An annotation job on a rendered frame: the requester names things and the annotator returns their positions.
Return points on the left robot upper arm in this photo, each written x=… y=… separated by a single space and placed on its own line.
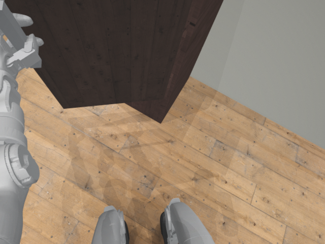
x=18 y=171

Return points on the robot right thigh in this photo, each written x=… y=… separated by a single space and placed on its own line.
x=188 y=227

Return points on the robot thigh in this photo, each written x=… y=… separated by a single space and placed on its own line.
x=188 y=227
x=109 y=228

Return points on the robot left forearm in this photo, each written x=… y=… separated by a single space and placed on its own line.
x=11 y=114

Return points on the cupboard door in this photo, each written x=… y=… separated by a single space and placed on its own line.
x=101 y=52

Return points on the handle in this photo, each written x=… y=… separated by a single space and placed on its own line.
x=13 y=31

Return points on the left robot hand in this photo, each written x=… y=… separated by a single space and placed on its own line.
x=13 y=61

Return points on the robot left thigh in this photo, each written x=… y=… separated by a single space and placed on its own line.
x=109 y=228

